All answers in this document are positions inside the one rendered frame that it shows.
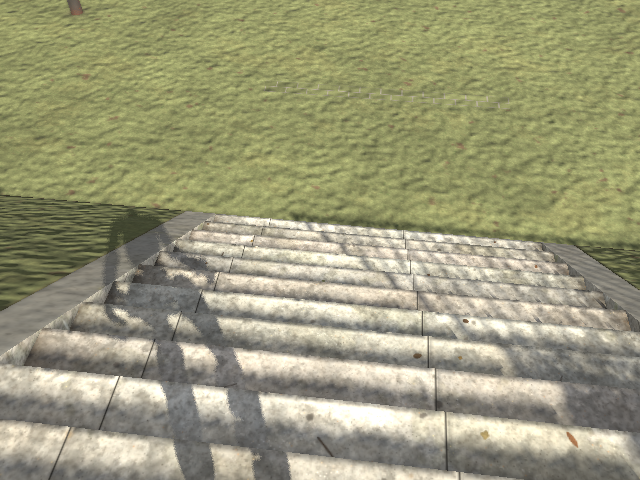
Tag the stairs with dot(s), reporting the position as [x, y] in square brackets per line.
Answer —
[271, 349]

